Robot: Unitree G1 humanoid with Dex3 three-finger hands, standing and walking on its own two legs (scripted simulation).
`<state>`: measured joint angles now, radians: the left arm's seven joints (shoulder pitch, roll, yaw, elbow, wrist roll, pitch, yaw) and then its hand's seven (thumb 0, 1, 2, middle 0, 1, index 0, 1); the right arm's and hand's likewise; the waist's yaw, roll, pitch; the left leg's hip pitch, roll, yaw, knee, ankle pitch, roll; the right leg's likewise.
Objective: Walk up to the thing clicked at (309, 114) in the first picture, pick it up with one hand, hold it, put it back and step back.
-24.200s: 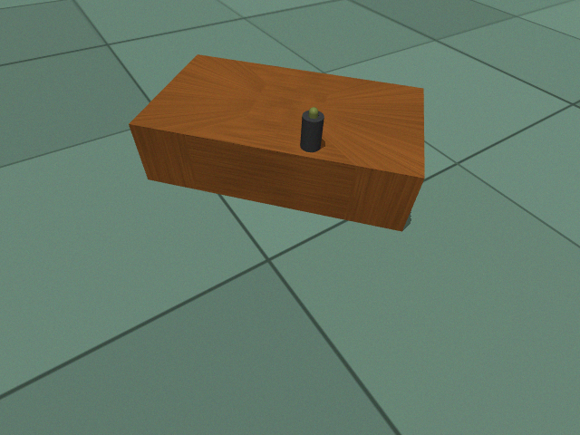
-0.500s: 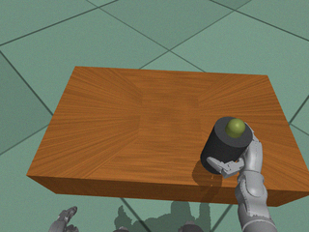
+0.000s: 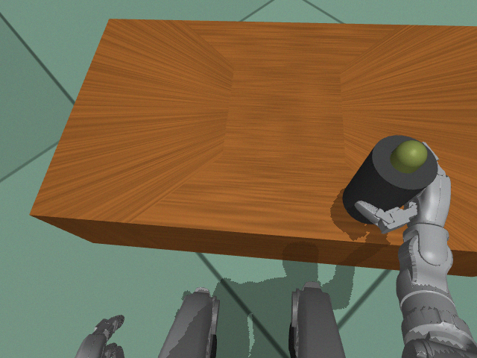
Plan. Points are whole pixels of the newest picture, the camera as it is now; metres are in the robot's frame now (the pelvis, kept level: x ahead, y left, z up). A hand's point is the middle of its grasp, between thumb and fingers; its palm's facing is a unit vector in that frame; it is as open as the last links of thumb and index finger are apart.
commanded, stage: crouch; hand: right
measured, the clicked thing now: (387, 179) +0.41 -0.22 +0.00
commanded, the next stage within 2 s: lower in 0.56 s
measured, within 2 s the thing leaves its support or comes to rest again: rests again in 1.52 s
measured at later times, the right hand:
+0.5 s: hand (377, 193) +0.42 -0.24 -0.09, palm faces +0.24 +0.97 -0.02, open 11.8 cm
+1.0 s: hand (366, 203) +0.43 -0.24 -0.16, palm faces +0.23 +0.97 -0.03, open 11.8 cm
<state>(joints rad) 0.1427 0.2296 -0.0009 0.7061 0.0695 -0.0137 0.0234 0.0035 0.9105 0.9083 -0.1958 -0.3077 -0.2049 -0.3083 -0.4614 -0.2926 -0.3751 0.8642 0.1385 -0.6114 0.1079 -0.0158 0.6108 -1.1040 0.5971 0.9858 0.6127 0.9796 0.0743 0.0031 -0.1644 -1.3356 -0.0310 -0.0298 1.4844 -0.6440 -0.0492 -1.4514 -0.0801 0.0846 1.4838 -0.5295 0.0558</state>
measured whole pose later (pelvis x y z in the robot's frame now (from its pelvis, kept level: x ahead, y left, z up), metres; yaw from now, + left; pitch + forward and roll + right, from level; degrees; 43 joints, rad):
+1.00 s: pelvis -0.02 +0.00 -0.13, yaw +3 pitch +35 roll +5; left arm 0.09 0.25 0.00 0.67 0.09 0.02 -0.01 0.00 0.90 0.89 -0.20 -0.30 -0.21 -0.30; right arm -0.61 -0.40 -0.52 0.88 0.10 -0.53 0.17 -0.02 0.61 -1.10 0.59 0.99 0.61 0.98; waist 0.09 0.01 -0.16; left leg -1.80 -0.07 -0.02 1.94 -0.75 -0.06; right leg -1.93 -0.07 0.15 1.93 -0.61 0.08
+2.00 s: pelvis -0.04 +0.03 -0.18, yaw +3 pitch +34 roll +3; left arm 0.09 0.28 -0.01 0.66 0.07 0.03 0.00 0.00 0.95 0.87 -0.20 -0.31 -0.22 -0.30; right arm -0.71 -0.51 -0.60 0.91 0.16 -0.46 0.24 -0.01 0.54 -0.43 0.73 0.63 0.75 0.64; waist 0.06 0.01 -0.15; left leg -1.97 -0.10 0.01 2.11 -0.74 -0.02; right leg -2.06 -0.08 0.19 2.06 -0.60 0.09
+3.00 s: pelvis -0.02 +0.00 -0.06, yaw +4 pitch +32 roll +6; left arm 0.18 0.27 -0.06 0.59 0.00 0.18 -0.05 0.00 0.91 0.89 -0.20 -0.30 -0.21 -0.30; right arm -0.75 -0.88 -0.68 1.00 -0.12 -0.08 0.08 -0.01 0.47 -0.10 0.07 0.07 0.08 0.07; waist 0.13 -0.01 -0.12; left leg -1.58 -0.09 0.01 1.67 -0.67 -0.05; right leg -1.70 -0.12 0.15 1.71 -0.58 0.07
